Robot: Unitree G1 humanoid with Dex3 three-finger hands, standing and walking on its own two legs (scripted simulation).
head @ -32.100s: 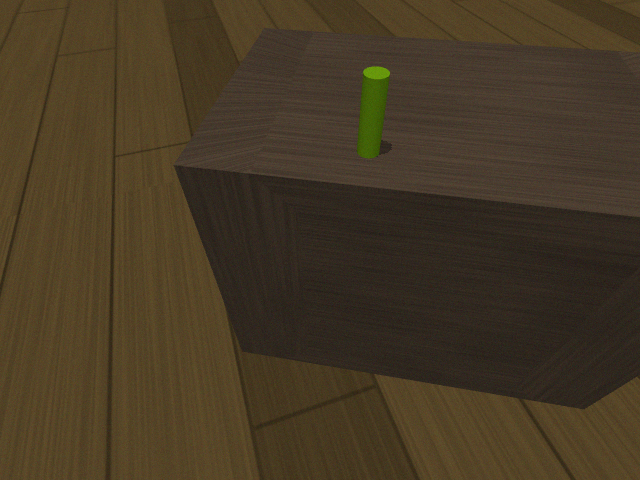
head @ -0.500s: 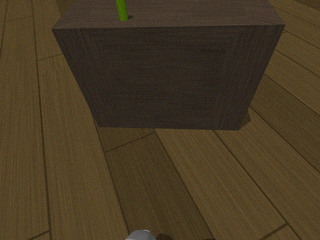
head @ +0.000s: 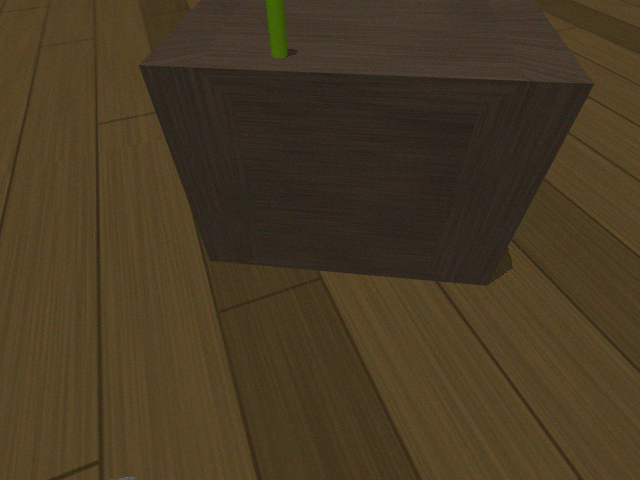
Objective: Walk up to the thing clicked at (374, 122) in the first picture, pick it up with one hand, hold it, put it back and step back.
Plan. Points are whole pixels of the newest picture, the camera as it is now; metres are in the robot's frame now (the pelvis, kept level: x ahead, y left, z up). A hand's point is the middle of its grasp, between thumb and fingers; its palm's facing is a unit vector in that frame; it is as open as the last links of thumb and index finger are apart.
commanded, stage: step back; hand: left
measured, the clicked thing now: (276, 23) +1.08 +0.17 +0.11
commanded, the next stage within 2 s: stand in 0.42 s
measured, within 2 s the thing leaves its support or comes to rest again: neither
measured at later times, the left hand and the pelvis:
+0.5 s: hand out of the picture +0.14 +0.26 -0.14, palm faces -0.03 -0.93 -0.36, open 7.4 cm; pelvis +0.03 +0.01 +0.01, yaw -2 degrees
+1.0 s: hand out of the picture +0.08 +0.24 -0.14, palm faces -0.07 -0.94 -0.34, open 7.4 cm; pelvis +0.00 -0.01 +0.02, yaw -2 degrees
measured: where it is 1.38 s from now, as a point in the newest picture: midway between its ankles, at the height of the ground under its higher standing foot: outside the picture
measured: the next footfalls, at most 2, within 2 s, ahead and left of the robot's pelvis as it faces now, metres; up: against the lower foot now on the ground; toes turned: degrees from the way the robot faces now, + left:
none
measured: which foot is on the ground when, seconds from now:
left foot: down 0.00-1.00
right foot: down 0.00-1.00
